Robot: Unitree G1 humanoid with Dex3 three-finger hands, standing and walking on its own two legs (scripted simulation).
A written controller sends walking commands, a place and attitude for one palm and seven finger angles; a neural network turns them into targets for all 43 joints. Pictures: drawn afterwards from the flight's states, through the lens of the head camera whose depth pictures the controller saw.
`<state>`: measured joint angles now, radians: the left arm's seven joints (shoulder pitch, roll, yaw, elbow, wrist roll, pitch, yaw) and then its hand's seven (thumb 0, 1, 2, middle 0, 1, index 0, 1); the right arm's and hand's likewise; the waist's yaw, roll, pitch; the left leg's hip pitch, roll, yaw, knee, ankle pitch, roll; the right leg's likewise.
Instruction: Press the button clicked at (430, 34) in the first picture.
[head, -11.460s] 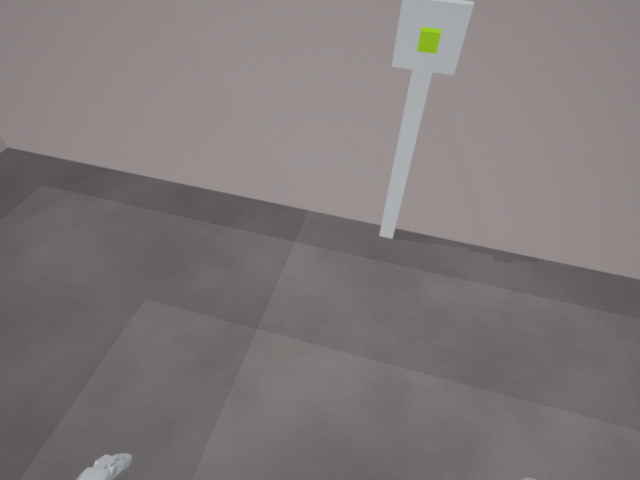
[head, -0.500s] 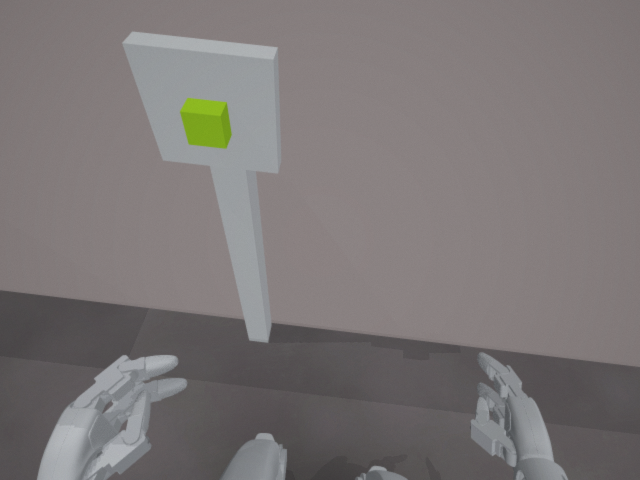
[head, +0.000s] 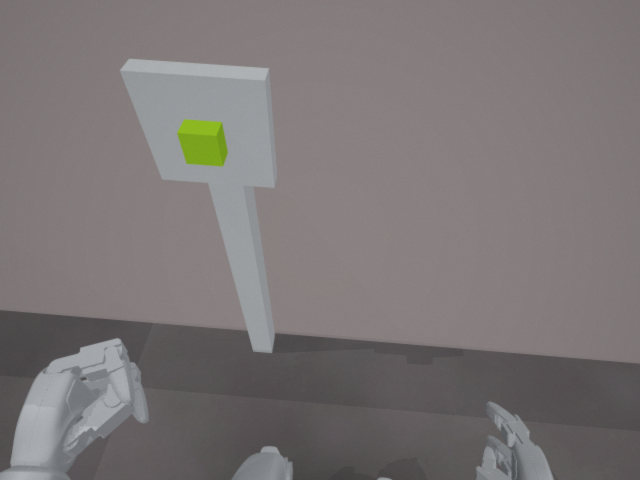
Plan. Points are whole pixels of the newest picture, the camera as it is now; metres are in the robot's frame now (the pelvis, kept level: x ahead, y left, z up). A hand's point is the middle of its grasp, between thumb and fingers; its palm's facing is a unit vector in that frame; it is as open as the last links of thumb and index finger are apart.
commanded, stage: raise the hand and make a fist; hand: left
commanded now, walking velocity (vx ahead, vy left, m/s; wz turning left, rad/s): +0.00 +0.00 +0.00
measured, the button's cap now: (204, 141) +0.52 +0.20 +0.13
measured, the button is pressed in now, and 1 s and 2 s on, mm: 0 0 0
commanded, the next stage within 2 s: aim a knuckle at the button in 1.08 s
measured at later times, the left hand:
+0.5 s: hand (122, 365) +0.22 +0.21 +0.10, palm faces -0.01 -1.00 -0.06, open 3.1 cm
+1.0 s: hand (127, 332) +0.24 +0.21 +0.12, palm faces +0.00 -1.00 -0.06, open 3.1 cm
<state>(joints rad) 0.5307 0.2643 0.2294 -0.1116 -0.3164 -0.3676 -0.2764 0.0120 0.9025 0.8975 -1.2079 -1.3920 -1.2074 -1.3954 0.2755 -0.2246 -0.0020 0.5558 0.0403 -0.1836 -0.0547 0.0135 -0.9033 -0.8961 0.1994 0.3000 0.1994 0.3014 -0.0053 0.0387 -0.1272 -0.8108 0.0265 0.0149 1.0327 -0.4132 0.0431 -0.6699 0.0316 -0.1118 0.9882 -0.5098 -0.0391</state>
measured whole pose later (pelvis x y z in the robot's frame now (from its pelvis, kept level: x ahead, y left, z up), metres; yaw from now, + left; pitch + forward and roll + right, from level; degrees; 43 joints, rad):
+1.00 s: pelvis +0.02 +0.01 +0.04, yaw +0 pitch +5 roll -2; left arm 0.33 0.29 0.21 -0.05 -0.30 -0.21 -0.29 0.01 0.90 0.90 -1.30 -1.50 -1.30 -1.50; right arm 0.27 -0.26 0.04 0.57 0.05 -0.21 -0.06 0.01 -0.90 -0.90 0.20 0.30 0.20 0.30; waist 0.00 0.04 -0.08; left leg -0.54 0.00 0.03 0.80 -0.34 0.05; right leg -0.41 0.02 -0.09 0.75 -0.43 -0.02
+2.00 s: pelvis +0.01 -0.01 +0.03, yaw -1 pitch +8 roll -1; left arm -0.16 0.28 0.19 0.41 -0.24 -0.29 -0.23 0.01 0.90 0.90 -1.31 -1.50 -1.31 -1.50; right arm 0.25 -0.26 0.03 0.62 0.05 -0.12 -0.05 0.01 -0.91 -0.90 0.20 0.30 0.20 0.30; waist -0.03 0.03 -0.06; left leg -0.61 0.01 0.05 0.81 -0.34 0.04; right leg -0.50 0.02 -0.07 0.80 -0.44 -0.04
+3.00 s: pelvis +0.01 +0.00 +0.02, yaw -1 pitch +11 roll -1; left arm -0.46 0.29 0.21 0.76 -0.18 -0.36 -0.17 0.01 0.90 0.90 -1.31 -1.50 -1.31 -1.50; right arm 0.29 -0.26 0.02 0.62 0.04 -0.01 -0.02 0.01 -0.91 -0.90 0.20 0.30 0.20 0.30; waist -0.06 0.02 -0.09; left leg -0.70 0.02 0.05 0.87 -0.36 0.04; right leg -0.59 0.03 -0.07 0.85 -0.45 -0.04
